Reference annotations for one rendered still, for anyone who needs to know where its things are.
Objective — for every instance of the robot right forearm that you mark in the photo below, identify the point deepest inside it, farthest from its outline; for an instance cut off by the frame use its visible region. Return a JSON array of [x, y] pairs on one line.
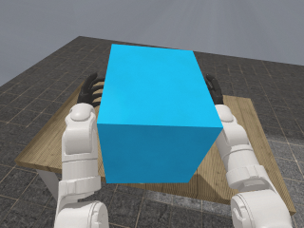
[[243, 171]]

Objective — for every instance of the robot right upper arm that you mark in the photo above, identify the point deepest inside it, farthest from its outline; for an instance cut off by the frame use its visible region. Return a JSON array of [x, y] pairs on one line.
[[259, 209]]

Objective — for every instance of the robot left upper arm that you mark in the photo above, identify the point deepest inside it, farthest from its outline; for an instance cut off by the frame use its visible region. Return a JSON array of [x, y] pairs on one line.
[[84, 214]]

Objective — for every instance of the robot left hand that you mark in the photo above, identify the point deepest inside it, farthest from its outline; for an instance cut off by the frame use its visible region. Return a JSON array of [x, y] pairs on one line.
[[86, 95]]

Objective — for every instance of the carton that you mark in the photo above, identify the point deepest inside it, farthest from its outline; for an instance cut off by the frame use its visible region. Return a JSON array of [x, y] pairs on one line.
[[157, 120]]

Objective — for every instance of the robot left forearm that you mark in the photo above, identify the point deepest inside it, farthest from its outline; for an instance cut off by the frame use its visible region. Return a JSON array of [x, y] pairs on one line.
[[80, 177]]

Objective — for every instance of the robot right hand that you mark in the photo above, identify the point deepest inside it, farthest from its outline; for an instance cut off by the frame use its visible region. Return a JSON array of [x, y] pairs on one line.
[[214, 89]]

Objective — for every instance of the table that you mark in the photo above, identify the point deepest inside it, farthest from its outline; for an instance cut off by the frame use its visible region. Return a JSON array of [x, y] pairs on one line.
[[44, 154]]

